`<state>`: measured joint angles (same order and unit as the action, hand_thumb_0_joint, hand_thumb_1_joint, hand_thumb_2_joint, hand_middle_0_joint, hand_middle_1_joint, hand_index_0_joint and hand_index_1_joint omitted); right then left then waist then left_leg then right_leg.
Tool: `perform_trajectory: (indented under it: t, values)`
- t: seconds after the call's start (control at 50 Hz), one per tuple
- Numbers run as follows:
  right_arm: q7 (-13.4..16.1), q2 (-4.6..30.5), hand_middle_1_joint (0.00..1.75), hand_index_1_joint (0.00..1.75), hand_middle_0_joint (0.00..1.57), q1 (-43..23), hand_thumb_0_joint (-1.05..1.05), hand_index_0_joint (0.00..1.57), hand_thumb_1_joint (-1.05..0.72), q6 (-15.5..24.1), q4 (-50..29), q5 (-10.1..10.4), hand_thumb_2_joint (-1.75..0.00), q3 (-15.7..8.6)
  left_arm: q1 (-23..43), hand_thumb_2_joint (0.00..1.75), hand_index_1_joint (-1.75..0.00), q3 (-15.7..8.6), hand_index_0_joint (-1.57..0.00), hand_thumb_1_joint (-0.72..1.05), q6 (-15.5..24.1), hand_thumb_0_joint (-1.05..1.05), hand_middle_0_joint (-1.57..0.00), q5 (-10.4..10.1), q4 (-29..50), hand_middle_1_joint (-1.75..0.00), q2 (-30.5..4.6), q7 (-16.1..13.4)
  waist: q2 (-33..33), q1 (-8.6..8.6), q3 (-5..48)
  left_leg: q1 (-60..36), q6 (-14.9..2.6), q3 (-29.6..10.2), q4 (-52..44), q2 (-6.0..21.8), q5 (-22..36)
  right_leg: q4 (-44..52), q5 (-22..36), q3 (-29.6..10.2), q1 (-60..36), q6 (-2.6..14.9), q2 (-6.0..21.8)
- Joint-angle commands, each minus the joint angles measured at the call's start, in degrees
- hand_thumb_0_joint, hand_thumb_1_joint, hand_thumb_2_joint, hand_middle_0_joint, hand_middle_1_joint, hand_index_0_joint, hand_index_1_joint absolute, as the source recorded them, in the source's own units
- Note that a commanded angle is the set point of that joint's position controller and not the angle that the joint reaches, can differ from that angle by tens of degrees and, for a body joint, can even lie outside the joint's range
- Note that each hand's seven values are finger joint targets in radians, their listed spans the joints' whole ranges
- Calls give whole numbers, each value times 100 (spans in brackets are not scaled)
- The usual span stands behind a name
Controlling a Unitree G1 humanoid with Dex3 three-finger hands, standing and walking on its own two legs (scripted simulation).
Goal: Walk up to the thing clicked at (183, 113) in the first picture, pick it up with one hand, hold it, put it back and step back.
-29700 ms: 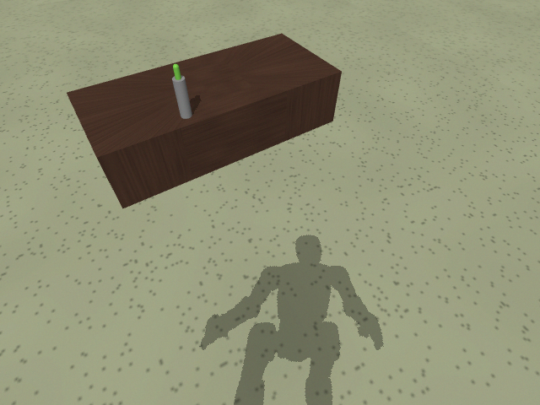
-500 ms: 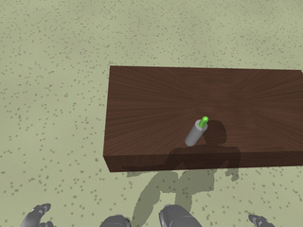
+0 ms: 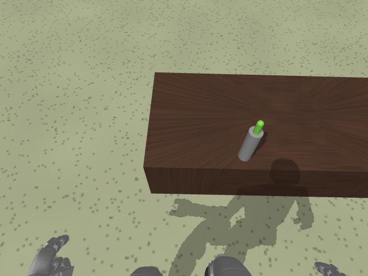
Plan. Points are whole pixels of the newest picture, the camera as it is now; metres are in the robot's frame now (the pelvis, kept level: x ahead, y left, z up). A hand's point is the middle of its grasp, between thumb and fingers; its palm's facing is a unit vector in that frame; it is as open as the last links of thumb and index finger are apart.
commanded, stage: step back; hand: right
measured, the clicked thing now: (251, 140) +0.59 -0.27 -0.30
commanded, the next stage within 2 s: none
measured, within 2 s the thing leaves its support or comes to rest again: neither
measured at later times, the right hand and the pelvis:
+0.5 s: hand out of the picture -0.05 -0.32 -0.14, palm faces +0.04 +0.92 -0.39, open 7.4 cm; pelvis -0.15 -0.04 +0.01, yaw -4 degrees
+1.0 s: hand out of the picture -0.20 -0.30 -0.12, palm faces -0.03 +0.90 -0.42, open 7.4 cm; pelvis -0.32 -0.03 +0.01, yaw -2 degrees
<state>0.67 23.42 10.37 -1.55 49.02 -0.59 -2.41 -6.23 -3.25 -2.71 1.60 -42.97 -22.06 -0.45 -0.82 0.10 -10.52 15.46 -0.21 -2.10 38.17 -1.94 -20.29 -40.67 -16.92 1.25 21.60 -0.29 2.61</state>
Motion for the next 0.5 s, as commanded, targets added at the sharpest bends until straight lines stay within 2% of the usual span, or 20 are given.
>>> perform_trajectory:
  t: [0.0,0.02,0.04,0.06,0.08,0.1,0.18,0.24,0.26,0.28,0.3,0.32,0.34,0.36,0.38,0.4,0.42,0.44,0.46,0.48]
  values:
    - [16,2101,30,30,20,113,0,20,-90,197,-463,-98,-90,-584,128,90,-30,-423,-20,90,11,0,-20,-127,490,-30,-1108,-95,1605,-215,1342,26,-1532,-2852,-1994,2464,2502,-1795,-1924,-492,278,132,-794]
    - [43,2028,30,30,20,95,0,20,-90,227,-455,-145,-90,-613,313,90,-30,-465,-20,90,-10,0,-20,-22,417,-30,-1209,-147,1109,-309,1226,323,-1757,-3074,-1937,2569,2429,-2689,-2097,-1225,293,144,-814]
    - [71,1746,30,30,20,-113,0,20,-90,233,-488,-114,-90,-516,161,90,-30,-473,-20,90,-26,0,-20,-62,326,-30,-1182,-145,609,-117,1143,145,-1574,-2282,-1731,2267,2751,-3083,-1799,-1458,517,182,-837]
    - [97,1443,30,30,20,-383,0,20,-90,220,-512,-137,-90,-402,-105,90,-30,-466,-20,90,-25,0,-20,-136,227,-30,-1085,-133,466,97,1135,-124,-1349,-1692,-1543,1893,2974,-3310,-1513,-1483,702,185,-847]
    - [124,1366,30,30,20,-439,0,20,-90,223,-534,-121,-90,-389,-322,90,-30,-479,-20,90,-13,0,-20,-152,121,-30,-1101,-117,689,178,1032,-72,-1257,-1387,-1471,1786,2977,-3399,-1298,-1340,711,156,-826]
    - [139,1317,30,30,20,-460,0,20,-90,226,-569,-112,-90,-384,-527,90,-30,-506,-20,90,1,0,-20,-134,68,-30,-1153,-91,830,214,1078,-214,-1302,-1274,-1355,1755,3046,-3402,-1197,-1203,700,67,-785]
    - [152,1261,30,30,20,-89,0,20,-90,185,-577,-130,-90,-414,-371,90,-30,-459,-20,90,23,0,-20,-68,147,-30,-1018,-37,889,-146,1199,-850,-1434,-1073,-1196,1648,2985,-2325,-1283,-950,669,-182,-693]
    - [131,1387,30,30,20,-33,0,20,-90,141,-629,-143,-90,-447,-437,90,-30,-437,-20,90,53,0,-20,-74,129,-30,-984,-16,1148,-197,1426,-1015,-1408,-1149,-1117,1751,2732,-1095,-1303,-655,242,-151,-475]
    - [129,1443,30,30,20,-153,0,20,-90,111,-667,-129,-90,-464,-616,90,-30,-441,-20,90,70,0,-20,-70,57,-30,-979,-12,1288,-103,1574,-1041,-1320,-1150,-1015,1769,2616,-459,-1189,-539,-13,-75,-332]
    - [113,1480,30,30,20,-243,0,20,-90,79,-706,-117,-90,-464,-769,90,-30,-454,-20,90,89,0,-20,-69,-60,-30,-1014,2,1315,-67,1636,-755,-1234,-1053,-950,1670,2489,-68,-1049,-365,-359,-41,-354]
    - [105,1523,30,30,20,-324,0,20,-90,41,-723,-98,-90,-462,-1043,90,-30,-464,-20,90,101,0,-20,-62,-204,-30,-973,18,1325,46,1735,-547,-1101,-960,-825,1573,2297,707,-587,-199,-799,30,-372]
    - [97,1522,30,30,20,-427,0,20,-90,-5,-726,-51,-90,-459,-1337,90,-30,-475,-20,90,120,0,-20,-43,-376,-30,-937,23,1281,190,1791,-236,-904,-810,-558,1408,2167,1587,58,-49,-1268,119,-394]
    - [85,1317,30,30,20,-439,0,20,-90,-27,-742,-7,-90,-383,-1338,90,-30,-509,-20,90,164,0,-20,45,-387,-30,-1129,9,923,189,1632,452,-594,-679,-201,1105,1473,1795,308,-520,-1535,222,-131]
    - [79,914,30,30,20,-335,0,20,-90,-18,-825,40,-90,-286,-1181,90,-30,-652,-20,90,203,0,-20,132,-284,-30,-1662,12,-654,110,1350,1777,-161,-396,792,134,-46,1921,362,-2254,-1704,566,955]
    - [198,947,30,30,20,-675,0,20,-90,-19,-906,47,-90,-339,-709,90,-30,-765,-20,90,157,0,-20,107,-18,-30,-2292,-2,-1729,441,1031,1651,51,-438,2120,-337,-1534,2318,706,-3407,-268,1662,2120]
    - [216,1153,30,30,20,-658,0,20,-90,-31,-801,35,-90,-406,-444,90,-30,-708,-20,90,184,0,-20,72,108,-30,-2099,-23,-1301,320,673,1429,85,-962,2908,-161,-1488,2441,718,-3398,355,1789,2239]
    - [201,1172,30,30,20,-410,0,20,-90,-24,-645,65,-90,-388,-47,90,-30,-575,-20,90,212,0,-20,26,179,-30,-1678,-52,-607,21,579,1412,17,-1050,3112,-334,-1113,2000,1497,-2327,172,1455,1597]
    - [188,1083,30,30,20,-197,0,20,-90,-4,-540,92,-90,-354,233,90,-30,-508,-20,90,218,0,-20,64,199,-30,-1509,-77,-572,-172,623,1399,-22,-893,3130,-450,-834,1709,2008,-1647,-12,1169,1170]
    - [186,1037,30,30,20,-22,0,20,-90,17,-461,90,-90,-328,309,90,-30,-537,-20,90,213,0,-20,92,222,-30,-1434,-89,-776,-216,692,1344,41,-718,3200,-456,-689,1571,2106,-1354,-155,1108,1043]
    - [186,1049,30,30,20,-5,0,20,-90,44,-436,45,-90,-317,162,90,-30,-530,-20,90,219,0,-20,93,254,-30,-1411,-99,-820,-93,765,1268,80,-636,3272,-455,-691,1464,2255,-1269,-291,1120,994]
